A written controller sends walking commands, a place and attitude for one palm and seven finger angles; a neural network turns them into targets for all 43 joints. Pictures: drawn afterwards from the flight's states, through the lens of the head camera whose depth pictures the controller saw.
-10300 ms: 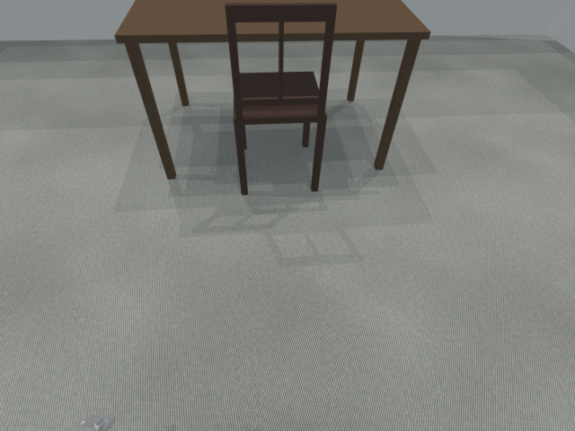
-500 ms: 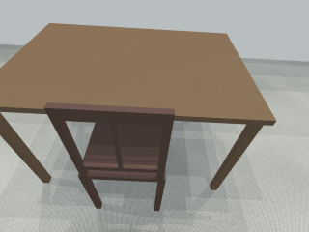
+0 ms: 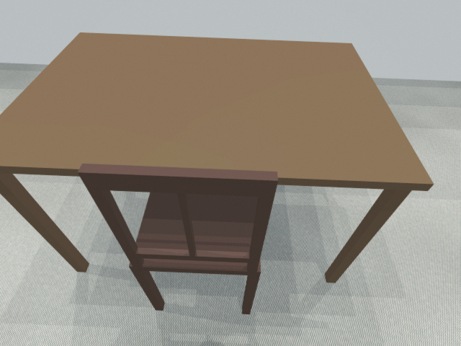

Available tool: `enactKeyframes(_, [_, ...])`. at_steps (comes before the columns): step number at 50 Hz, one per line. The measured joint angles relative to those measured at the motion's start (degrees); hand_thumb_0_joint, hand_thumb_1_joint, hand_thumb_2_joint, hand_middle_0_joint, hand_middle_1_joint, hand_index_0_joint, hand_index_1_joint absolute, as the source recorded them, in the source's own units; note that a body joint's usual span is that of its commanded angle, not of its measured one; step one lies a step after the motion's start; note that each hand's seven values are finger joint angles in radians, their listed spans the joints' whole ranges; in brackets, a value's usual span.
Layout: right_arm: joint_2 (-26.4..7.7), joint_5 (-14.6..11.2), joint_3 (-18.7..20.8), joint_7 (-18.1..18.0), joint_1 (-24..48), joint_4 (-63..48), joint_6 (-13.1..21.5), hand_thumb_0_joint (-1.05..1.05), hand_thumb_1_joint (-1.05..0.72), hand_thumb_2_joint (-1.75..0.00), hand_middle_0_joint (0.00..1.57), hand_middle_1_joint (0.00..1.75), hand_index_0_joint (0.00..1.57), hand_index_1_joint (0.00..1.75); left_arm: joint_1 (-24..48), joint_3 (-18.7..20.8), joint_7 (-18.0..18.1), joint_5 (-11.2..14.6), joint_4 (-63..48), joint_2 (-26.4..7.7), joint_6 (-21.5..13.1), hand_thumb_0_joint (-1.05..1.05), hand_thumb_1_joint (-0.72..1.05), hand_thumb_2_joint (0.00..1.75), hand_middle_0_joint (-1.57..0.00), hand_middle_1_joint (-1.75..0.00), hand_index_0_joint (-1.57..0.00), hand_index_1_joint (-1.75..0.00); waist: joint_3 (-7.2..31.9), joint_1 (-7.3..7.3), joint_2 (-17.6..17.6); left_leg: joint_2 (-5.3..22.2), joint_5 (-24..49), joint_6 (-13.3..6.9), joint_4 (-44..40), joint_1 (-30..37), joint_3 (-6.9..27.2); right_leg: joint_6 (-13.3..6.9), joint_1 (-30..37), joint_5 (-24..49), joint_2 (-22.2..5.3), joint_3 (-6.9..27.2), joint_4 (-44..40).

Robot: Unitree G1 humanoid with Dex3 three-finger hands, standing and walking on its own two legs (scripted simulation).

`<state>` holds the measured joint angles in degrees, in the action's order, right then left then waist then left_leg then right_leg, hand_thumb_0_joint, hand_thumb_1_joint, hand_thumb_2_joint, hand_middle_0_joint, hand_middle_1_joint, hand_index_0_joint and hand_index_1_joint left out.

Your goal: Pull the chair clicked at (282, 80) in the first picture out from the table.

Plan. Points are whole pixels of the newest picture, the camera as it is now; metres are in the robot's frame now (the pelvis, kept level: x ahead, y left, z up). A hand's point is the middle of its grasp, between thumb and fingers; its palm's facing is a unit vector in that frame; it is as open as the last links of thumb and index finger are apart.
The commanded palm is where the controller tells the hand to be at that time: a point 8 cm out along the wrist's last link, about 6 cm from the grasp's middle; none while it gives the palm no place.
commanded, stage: come to a stop and stand still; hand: left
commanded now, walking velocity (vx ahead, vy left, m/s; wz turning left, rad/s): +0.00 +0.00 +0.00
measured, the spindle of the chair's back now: (188, 226) +0.39 +0.13 -0.10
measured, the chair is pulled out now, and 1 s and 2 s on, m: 0.00 0.00 0.00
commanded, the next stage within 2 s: look again from close up in 0.76 s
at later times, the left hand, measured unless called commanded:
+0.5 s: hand out of the picture +0.05 +0.15 -0.17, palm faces +0.01 -0.98 -0.20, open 7.3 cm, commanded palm none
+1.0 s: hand out of the picture +0.01 +0.12 -0.17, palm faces +0.02 -0.99 -0.17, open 7.4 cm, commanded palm none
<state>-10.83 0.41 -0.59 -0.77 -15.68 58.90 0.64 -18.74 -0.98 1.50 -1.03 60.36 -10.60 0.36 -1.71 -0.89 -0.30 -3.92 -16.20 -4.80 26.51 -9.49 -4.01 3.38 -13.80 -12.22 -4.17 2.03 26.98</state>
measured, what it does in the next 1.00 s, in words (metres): stands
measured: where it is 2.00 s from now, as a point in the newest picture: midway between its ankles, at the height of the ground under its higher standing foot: outside the picture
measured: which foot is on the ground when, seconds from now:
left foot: down 0.00-1.00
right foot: down 0.00-1.00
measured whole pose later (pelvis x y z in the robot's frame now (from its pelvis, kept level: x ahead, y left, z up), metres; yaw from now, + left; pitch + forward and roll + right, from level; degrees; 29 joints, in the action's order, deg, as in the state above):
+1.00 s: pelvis +0.02 -0.04 +0.00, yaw +0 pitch -1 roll +0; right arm -7.8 0.1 -0.8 -1.5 -16.1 65.3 1.5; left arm -17.5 -1.4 1.9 -0.7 62.5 -9.1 -0.8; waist -1.5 -0.5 -1.2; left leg -0.3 -16.4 -1.1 24.0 -6.3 -2.5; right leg 0.7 -10.6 -12.7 -0.7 0.2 24.7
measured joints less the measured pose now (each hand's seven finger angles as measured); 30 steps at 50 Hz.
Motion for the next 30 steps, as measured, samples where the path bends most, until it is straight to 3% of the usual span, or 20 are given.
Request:
enactKeyframes(15, [1.59,-0.02,-0.14,-0.62,0.16,3.41,0.64,0.01,-0.92,-0.9,0.2,0.3,0.2,0.3,4.27,0.17,0.53,0.2,0.77,0.53,-0.6,0.0,0.92,0.9,-0.2,-0.3,-0.2,-0.3,-0.03,0.8,-0.51,1.25,-1.32,1.34,-0.47,2.31,0.67,-0.45,2.1,-1.64,1.17,-0.73,0.05])
enactKeyframes(30, [1.75,-0.13,-0.13,-0.62,0.53,4.82,0.84,0.01,-0.91,-0.9,0.2,0.3,0.2,0.3,3.73,0.02,0.49,0.3,1.12,0.52,-0.96,0.0,0.91,0.9,-0.2,-0.3,-0.2,-0.3,0.19,0.77,-0.45,2.48,-1.01,2.64,-1.91,3.44,0.98,-1.68,2.96,-1.63,2.4,-1.14,-0.88])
